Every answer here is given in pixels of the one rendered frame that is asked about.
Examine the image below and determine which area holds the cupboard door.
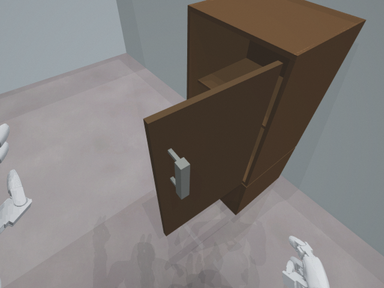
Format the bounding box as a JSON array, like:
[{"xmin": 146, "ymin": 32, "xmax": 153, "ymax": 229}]
[{"xmin": 143, "ymin": 61, "xmax": 283, "ymax": 236}]

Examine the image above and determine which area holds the right robot hand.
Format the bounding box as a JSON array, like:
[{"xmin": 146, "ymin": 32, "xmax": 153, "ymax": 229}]
[{"xmin": 283, "ymin": 236, "xmax": 330, "ymax": 288}]

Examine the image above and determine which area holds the handle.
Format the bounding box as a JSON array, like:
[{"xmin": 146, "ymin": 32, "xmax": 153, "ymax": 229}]
[{"xmin": 167, "ymin": 148, "xmax": 190, "ymax": 200}]

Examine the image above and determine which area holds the left robot hand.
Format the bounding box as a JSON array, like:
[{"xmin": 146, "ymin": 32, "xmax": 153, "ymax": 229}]
[{"xmin": 0, "ymin": 124, "xmax": 32, "ymax": 234}]

